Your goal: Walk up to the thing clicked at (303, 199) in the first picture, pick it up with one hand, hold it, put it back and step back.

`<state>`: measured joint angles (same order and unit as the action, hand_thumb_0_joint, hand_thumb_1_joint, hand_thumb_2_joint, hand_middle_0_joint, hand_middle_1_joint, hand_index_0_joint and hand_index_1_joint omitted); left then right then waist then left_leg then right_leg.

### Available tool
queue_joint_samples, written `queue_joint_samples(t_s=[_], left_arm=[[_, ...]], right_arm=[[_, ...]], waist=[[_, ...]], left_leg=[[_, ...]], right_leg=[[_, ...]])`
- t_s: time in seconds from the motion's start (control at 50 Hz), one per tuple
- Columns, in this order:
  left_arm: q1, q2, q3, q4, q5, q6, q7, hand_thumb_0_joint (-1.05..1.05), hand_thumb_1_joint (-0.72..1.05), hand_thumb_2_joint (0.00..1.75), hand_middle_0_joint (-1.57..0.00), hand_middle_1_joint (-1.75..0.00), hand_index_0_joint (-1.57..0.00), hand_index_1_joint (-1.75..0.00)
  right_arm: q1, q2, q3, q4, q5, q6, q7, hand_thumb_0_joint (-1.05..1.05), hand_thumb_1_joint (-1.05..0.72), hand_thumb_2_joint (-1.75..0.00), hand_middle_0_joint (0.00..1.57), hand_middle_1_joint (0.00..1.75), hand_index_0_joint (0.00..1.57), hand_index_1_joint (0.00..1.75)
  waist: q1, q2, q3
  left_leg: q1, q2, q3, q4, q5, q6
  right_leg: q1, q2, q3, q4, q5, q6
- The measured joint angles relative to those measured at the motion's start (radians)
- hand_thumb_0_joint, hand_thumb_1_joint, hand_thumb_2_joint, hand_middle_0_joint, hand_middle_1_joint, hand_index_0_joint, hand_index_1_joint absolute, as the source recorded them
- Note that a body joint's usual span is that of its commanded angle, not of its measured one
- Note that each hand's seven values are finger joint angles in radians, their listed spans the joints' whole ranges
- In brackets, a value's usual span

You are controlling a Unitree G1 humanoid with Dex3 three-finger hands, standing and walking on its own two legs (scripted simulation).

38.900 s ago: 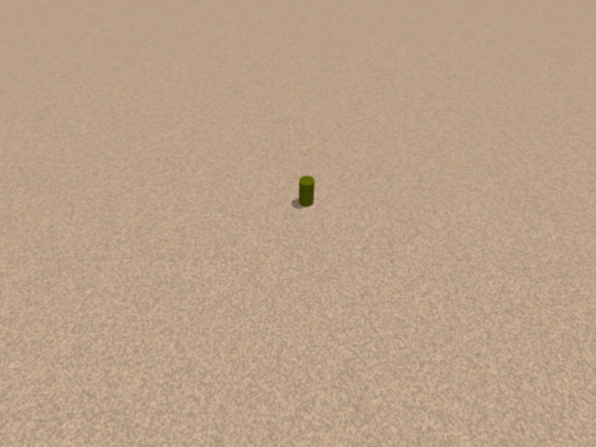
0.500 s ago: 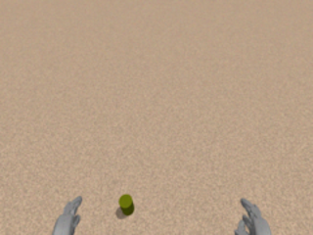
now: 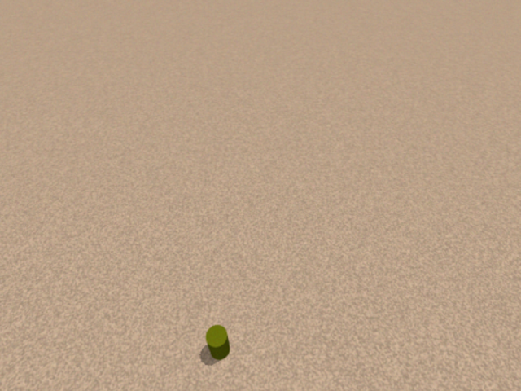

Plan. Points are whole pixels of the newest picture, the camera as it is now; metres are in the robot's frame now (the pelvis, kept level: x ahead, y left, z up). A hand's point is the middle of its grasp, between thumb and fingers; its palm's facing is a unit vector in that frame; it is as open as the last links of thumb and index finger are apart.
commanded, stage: stand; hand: left
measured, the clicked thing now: (218, 342) +0.42 +0.17 -0.69
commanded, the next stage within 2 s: step back in 1.76 s
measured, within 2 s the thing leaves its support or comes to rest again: neither
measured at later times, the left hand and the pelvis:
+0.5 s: hand out of the picture +0.05 +0.25 -0.14, palm faces +0.01 -0.94 -0.35, open 7.4 cm; pelvis -0.01 +0.00 +0.02, yaw +0 degrees
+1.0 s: hand out of the picture +0.06 +0.24 -0.13, palm faces +0.00 -0.94 -0.35, open 7.4 cm; pelvis +0.00 -0.01 +0.02, yaw +0 degrees
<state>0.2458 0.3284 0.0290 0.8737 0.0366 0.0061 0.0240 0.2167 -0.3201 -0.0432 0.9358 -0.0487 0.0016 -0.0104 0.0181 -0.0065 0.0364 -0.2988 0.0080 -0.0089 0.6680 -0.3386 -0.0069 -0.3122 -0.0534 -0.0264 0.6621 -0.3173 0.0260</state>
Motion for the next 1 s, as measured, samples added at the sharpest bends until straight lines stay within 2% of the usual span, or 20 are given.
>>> queue_joint_samples(t_s=[0.18, 0.36, 0.62, 1.0], left_arm=[[-0.028, -0.011, -0.016, 0.138, -0.011, -0.010, -0.003, 0.01, 0.91, 0.90, -0.21, -0.30, -0.20, -0.30], [-0.074, -0.013, -0.024, 0.216, -0.015, -0.014, -0.002, 0.01, 0.91, 0.90, -0.21, -0.30, -0.20, -0.30], [-0.105, -0.003, -0.022, 0.266, -0.013, -0.013, -0.009, 0.01, 0.91, 0.90, -0.21, -0.30, -0.20, -0.30], [-0.116, -0.006, -0.021, 0.292, -0.022, -0.016, -0.015, 0.01, 0.91, 0.90, -0.21, -0.30, -0.20, -0.30]], right_arm=[[-0.020, 0.020, 0.019, 0.094, 0.015, -0.002, 0.003, 0.01, -0.91, -0.90, 0.20, 0.30, 0.21, 0.30], [-0.051, 0.017, 0.025, 0.150, 0.023, -0.004, 0.002, 0.01, -0.91, -0.90, 0.20, 0.30, 0.21, 0.30], [-0.068, -0.005, 0.021, 0.191, 0.026, 0.002, 0.006, 0.00, -0.91, -0.90, 0.20, 0.30, 0.20, 0.30], [-0.079, -0.012, 0.028, 0.214, 0.031, -0.002, 0.008, 0.00, -0.91, -0.90, 0.20, 0.30, 0.20, 0.30]], waist=[[0.001, 0.011, 0.018], [0.001, 0.014, 0.019], [-0.004, 0.010, 0.019], [-0.007, 0.020, 0.023]], left_leg=[[0.095, -0.004, 0.000, -0.145, 0.074, 0.000], [0.156, -0.007, 0.002, -0.234, 0.122, 0.000], [0.170, -0.002, 0.001, -0.287, 0.159, -0.006], [0.187, 0.011, 0.005, -0.320, 0.163, -0.015]], right_leg=[[0.097, -0.002, -0.004, -0.145, 0.072, 0.005], [0.154, -0.004, -0.004, -0.226, 0.117, 0.007], [0.165, 0.002, -0.007, -0.273, 0.151, 0.002], [0.174, 0.015, -0.004, -0.297, 0.152, -0.007]])
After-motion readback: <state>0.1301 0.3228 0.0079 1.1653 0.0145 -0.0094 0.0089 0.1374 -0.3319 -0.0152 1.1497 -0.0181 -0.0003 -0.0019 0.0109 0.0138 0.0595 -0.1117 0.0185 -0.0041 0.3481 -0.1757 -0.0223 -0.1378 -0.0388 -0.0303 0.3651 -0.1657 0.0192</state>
